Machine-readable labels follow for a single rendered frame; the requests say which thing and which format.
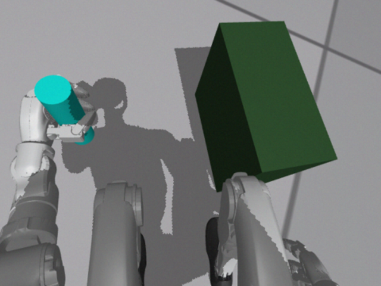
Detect left robot arm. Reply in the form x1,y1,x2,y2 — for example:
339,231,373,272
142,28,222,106
0,141,65,286

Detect left robot hand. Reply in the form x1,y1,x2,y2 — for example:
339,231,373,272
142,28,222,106
19,74,96,146

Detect right robot hand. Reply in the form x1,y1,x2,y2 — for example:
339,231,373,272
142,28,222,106
282,238,332,286

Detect right robot foot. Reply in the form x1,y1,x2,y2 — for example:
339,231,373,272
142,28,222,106
205,217,233,286

